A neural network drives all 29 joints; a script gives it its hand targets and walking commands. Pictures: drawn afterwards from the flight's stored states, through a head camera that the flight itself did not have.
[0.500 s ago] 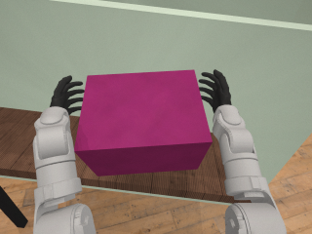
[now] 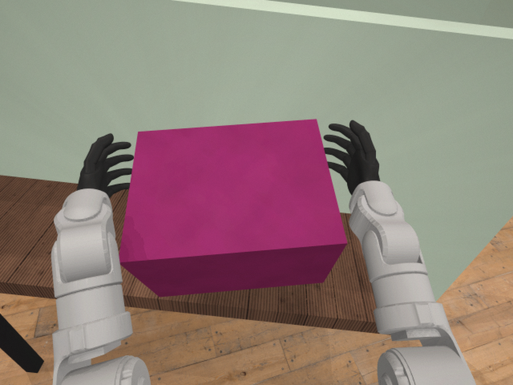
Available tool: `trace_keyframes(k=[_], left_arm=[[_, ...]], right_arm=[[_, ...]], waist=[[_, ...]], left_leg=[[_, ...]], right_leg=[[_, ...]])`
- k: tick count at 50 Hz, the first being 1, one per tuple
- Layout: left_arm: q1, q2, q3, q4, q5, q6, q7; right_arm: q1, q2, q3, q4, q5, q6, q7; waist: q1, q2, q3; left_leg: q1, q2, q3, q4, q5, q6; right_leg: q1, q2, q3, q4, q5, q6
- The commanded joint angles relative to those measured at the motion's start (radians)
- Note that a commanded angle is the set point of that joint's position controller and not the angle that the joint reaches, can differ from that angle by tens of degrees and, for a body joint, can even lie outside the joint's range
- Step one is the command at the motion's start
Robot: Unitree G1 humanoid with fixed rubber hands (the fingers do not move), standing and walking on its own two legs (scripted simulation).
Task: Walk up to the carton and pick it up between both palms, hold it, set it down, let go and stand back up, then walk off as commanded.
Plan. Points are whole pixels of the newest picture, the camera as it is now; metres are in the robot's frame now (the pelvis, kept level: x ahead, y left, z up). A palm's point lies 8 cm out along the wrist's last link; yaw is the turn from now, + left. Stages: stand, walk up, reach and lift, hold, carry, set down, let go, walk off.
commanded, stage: hold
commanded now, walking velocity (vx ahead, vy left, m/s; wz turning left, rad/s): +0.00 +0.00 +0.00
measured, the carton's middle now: (235, 211) +0.38 +0.02 +0.11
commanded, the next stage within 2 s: none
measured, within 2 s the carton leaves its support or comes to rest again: neither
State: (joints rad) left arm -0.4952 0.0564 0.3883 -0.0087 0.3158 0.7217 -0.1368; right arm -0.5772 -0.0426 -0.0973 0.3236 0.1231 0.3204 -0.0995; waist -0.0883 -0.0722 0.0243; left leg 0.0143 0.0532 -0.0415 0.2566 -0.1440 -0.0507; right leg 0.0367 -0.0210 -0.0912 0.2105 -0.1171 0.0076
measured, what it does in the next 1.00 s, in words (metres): stands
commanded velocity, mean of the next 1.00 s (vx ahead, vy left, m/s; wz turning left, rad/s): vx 0.00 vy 0.00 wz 0.00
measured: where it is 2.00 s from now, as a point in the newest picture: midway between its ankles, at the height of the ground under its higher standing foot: outside the picture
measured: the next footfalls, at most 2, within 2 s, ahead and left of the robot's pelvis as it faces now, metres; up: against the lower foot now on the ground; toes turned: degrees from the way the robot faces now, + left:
none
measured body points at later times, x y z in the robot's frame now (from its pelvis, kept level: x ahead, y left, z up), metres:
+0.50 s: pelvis -0.02 +0.00 +0.00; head -0.07 +0.03 +0.45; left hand +0.34 +0.20 +0.19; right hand +0.34 -0.17 +0.21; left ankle +0.01 +0.15 -0.75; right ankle +0.01 -0.12 -0.75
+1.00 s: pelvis +0.00 +0.01 +0.00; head -0.04 +0.04 +0.45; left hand +0.36 +0.22 +0.18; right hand +0.37 -0.16 +0.21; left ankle +0.01 +0.15 -0.75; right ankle +0.01 -0.12 -0.75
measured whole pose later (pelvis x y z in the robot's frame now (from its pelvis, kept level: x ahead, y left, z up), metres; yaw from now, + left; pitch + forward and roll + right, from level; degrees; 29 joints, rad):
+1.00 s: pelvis +0.00 +0.01 +0.00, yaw +0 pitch -8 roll -1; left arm -0.52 0.05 0.39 0.02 0.34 0.73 -0.16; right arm -0.59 -0.05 -0.10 0.37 0.12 0.31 -0.09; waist -0.09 -0.08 0.02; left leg 0.04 0.05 -0.03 0.25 -0.14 -0.04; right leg 0.06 -0.03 -0.08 0.20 -0.12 0.02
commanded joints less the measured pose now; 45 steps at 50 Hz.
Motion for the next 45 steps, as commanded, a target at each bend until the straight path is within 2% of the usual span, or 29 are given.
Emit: trace_keyframes(k=[1, 2, 3, 4, 6, 9, 10, 12, 14, 15, 17, 19, 20, 22, 23, 24, 27, 30, 31, 32, 33, 35, 37, 39, 41, 42, 44, 45], left_arm=[[-0.517, -0.340, -0.455, -0.130, -0.163, -0.061, -0.163], [-0.503, -0.341, -0.459, -0.151, -0.156, -0.058, -0.162], [-0.507, -0.335, -0.443, -0.145, -0.152, -0.053, -0.162], [-0.470, -0.334, -0.433, -0.146, -0.136, -0.040, -0.163], [-0.464, -0.323, -0.412, -0.159, -0.119, -0.025, -0.161], [-0.407, -0.315, -0.382, -0.166, -0.110, 0.002, -0.159], [-0.405, -0.320, -0.373, -0.137, -0.102, 0.010, -0.161], [-0.417, -0.325, -0.361, -0.155, -0.093, 0.013, -0.161], [-0.437, -0.328, -0.340, -0.108, -0.084, 0.019, -0.168], [-0.451, -0.328, -0.337, -0.095, -0.092, 0.015, -0.170], [-0.505, -0.338, -0.355, -0.080, -0.111, 0.002, -0.173], [-0.537, -0.317, -0.338, -0.015, -0.110, -0.006, -0.175], [-0.558, -0.328, -0.342, 0.011, -0.104, -0.011, -0.177], [-0.583, -0.343, -0.367, -0.009, -0.129, -0.035, -0.172], [-0.615, -0.348, -0.384, -0.003, -0.141, -0.048, -0.168], [-0.637, -0.351, -0.371, 0.026, -0.137, -0.058, -0.166], [-0.686, -0.383, -0.381, 0.058, -0.142, -0.078, -0.153], [-0.661, -0.367, -0.357, 0.093, -0.120, -0.086, -0.148], [-0.632, -0.373, -0.353, 0.080, -0.117, -0.086, -0.145], [-0.619, -0.361, -0.328, 0.103, -0.105, -0.081, -0.146], [-0.613, -0.355, -0.310, 0.118, -0.091, -0.079, -0.151], [-0.561, -0.359, -0.315, 0.077, -0.090, -0.071, -0.149], [-0.512, -0.350, -0.310, 0.059, -0.087, -0.062, -0.156], [-0.491, -0.337, -0.315, 0.021, -0.093, -0.055, -0.160], [-0.490, -0.340, -0.322, -0.001, -0.102, -0.051, -0.167], [-0.498, -0.347, -0.346, -0.036, -0.113, -0.051, -0.165], [-0.508, -0.344, -0.384, -0.059, -0.127, -0.050, -0.167], [-0.513, -0.350, -0.396, -0.078, -0.140, -0.053, -0.167]], right_arm=[[-0.463, 0.305, 0.316, -0.180, 0.056, -0.002, 0.118], [-0.454, 0.308, 0.329, -0.184, 0.074, 0.001, 0.119], [-0.452, 0.300, 0.338, -0.170, 0.074, 0.005, 0.121], [-0.441, 0.293, 0.340, -0.169, 0.086, 0.011, 0.121], [-0.445, 0.273, 0.355, -0.160, 0.105, 0.013, 0.130], [-0.452, 0.257, 0.391, -0.179, 0.131, 0.015, 0.143], [-0.464, 0.241, 0.375, -0.178, 0.127, 0.015, 0.146], [-0.482, 0.247, 0.385, -0.185, 0.135, 0.019, 0.154], [-0.508, 0.256, 0.372, -0.167, 0.112, 0.022, 0.158], [-0.528, 0.261, 0.363, -0.176, 0.101, 0.025, 0.158], [-0.562, 0.273, 0.327, -0.187, 0.080, 0.014, 0.166], [-0.580, 0.284, 0.292, -0.142, 0.042, 0.016, 0.170], [-0.575, 0.288, 0.267, -0.111, 0.019, 0.015, 0.171], [-0.577, 0.315, 0.264, -0.117, 0.009, 0.004, 0.176], [-0.577, 0.317, 0.247, -0.098, -0.005, 0.002, 0.176], [-0.601, 0.327, 0.239, -0.073, -0.009, -0.002, 0.181], [-0.630, 0.331, 0.197, -0.015, -0.028, -0.020, 0.195], [-0.609, 0.329, 0.182, 0.038, -0.041, -0.030, 0.206], [-0.614, 0.340, 0.212, 0.022, -0.019, -0.038, 0.206], [-0.610, 0.332, 0.216, 0.044, -0.010, -0.034, 0.202], [-0.591, 0.319, 0.214, 0.090, -0.018, -0.031, 0.205], [-0.582, 0.328, 0.257, 0.036, 0.018, -0.043, 0.201], [-0.561, 0.332, 0.292, -0.003, 0.043, -0.041, 0.190], [-0.540, 0.319, 0.314, -0.026, 0.057, -0.039, 0.174], [-0.535, 0.307, 0.316, -0.049, 0.061, -0.036, 0.162], [-0.523, 0.306, 0.314, -0.067, 0.064, -0.034, 0.156], [-0.519, 0.296, 0.306, -0.095, 0.070, -0.029, 0.145], [-0.527, 0.305, 0.313, -0.121, 0.077, -0.030, 0.140]], waist=[[-0.071, 0.126, -0.282], [-0.066, 0.146, -0.304], [-0.053, 0.141, -0.299], [-0.052, 0.145, -0.294], [-0.033, 0.152, -0.277], [0.005, 0.121, -0.254], [0.007, 0.108, -0.224], [0.028, 0.082, -0.202], [0.033, 0.045, -0.155], [0.023, 0.024, -0.150], [0.010, 0.034, -0.171], [0.003, 0.014, -0.145], [-0.012, 0.022, -0.151], [-0.013, 0.030, -0.210], [-0.037, 0.046, -0.237], [-0.025, 0.056, -0.234], [-0.023, 0.108, -0.289], [-0.007, 0.111, -0.282], [0.021, 0.097, -0.310], [0.019, 0.106, -0.277], [0.024, 0.087, -0.233], [0.036, 0.070, -0.273], [0.042, 0.046, -0.255], [0.032, 0.024, -0.245], [0.013, 0.017, -0.226], [0.005, 0.033, -0.226], [-0.032, 0.057, -0.212], [-0.031, 0.056, -0.221]], left_leg=[[-0.013, -0.114, 0.100, -0.017, 0.201, -0.007], [0.003, -0.107, 0.095, -0.010, 0.246, -0.013], [-0.002, -0.109, 0.094, -0.010, 0.268, -0.014], [0.005, -0.106, 0.091, -0.008, 0.299, -0.018], [0.026, -0.096, 0.090, -0.006, 0.333, -0.026], [0.011, -0.094, 0.100, -0.007, 0.373, -0.028], [-0.007, -0.094, 0.101, -0.011, 0.354, -0.023], [-0.003, -0.084, 0.094, -0.020, 0.326, -0.012], [-0.044, -0.085, 0.100, -0.044, 0.235, 0.005], [-0.056, -0.086, 0.106, -0.053, 0.180, 0.013], [-0.072, -0.090, 0.109, -0.062, 0.102, 0.024], [-0.101, -0.104, 0.116, -0.080, 0.017, 0.041], [-0.112, -0.104, 0.122, -0.090, -0.033, 0.048], [-0.122, -0.107, 0.121, -0.090, -0.051, 0.051], [-0.120, -0.111, 0.125, -0.088, -0.063, 0.048], [-0.127, -0.115, 0.126, -0.091, -0.080, 0.050], [-0.142, -0.100, 0.119, -0.103, -0.116, 0.045], [-0.153, -0.103, 0.122, -0.103, -0.097, 0.045], [-0.128, -0.099, 0.123, -0.093, -0.020, 0.039], [-0.129, -0.107, 0.121, -0.090, -0.004, 0.038], [-0.132, -0.102, 0.123, -0.094, -0.006, 0.039], [-0.094, -0.100, 0.121, -0.071, 0.099, 0.030], [-0.080, -0.098, 0.118, -0.061, 0.149, 0.030], [-0.048, -0.102, 0.119, -0.043, 0.219, 0.024], [-0.037, -0.102, 0.119, -0.041, 0.213, 0.021], [-0.033, -0.103, 0.113, -0.040, 0.221, 0.018], [-0.019, -0.105, 0.110, -0.031, 0.225, 0.009], [-0.018, -0.105, 0.111, -0.026, 0.228, 0.006]], right_leg=[[0.194, 0.041, -0.007, 0.026, 0.215, 0.007], [0.200, 0.046, -0.009, 0.033, 0.236, 0.006], [0.209, 0.047, -0.004, 0.033, 0.245, 0.005], [0.212, 0.051, -0.010, 0.037, 0.267, 0.005], [0.195, 0.056, -0.016, 0.032, 0.243, -0.003], [0.196, 0.084, -0.013, 0.034, 0.249, -0.006], [0.192, 0.083, -0.012, 0.030, 0.232, -0.008], [0.182, 0.075, -0.022, 0.022, 0.213, -0.011], [0.175, 0.070, -0.015, 0.008, 0.159, -0.010], [0.166, 0.069, -0.018, 0.004, 0.124, -0.007], [0.134, 0.061, -0.014, 0.003, 0.071, -0.010], [0.121, 0.052, -0.009, -0.010, 0.006, -0.006], [0.112, 0.052, -0.007, -0.013, -0.032, -0.004], [0.124, 0.051, -0.010, 0.000, -0.050, -0.003], [0.123, 0.046, -0.011, 0.006, -0.061, -0.005], [0.107, 0.043, -0.006, 0.001, -0.090, -0.003], [0.111, 0.040, -0.014, 0.011, -0.114, -0.013], [0.133, 0.038, -0.015, 0.011, -0.106, -0.010], [0.150, 0.042, -0.014, 0.014, -0.043, -0.009], [0.149, 0.041, -0.009, 0.008, -0.025, -0.006], [0.150, 0.041, -0.011, 0.003, -0.035, -0.008], [0.171, 0.053, -0.005, 0.012, 0.062, -0.008], [0.182, 0.058, -0.006, 0.014, 0.118, -0.001], [0.192, 0.063, -0.008, 0.015, 0.187, 0.006], [0.175, 0.064, -0.012, 0.009, 0.185, 0.005], [0.165, 0.066, -0.009, 0.010, 0.194, 0.005], [0.154, 0.064, -0.012, 0.009, 0.198, 0.006], [0.153, 0.065, -0.016, 0.014, 0.195, 0.005]])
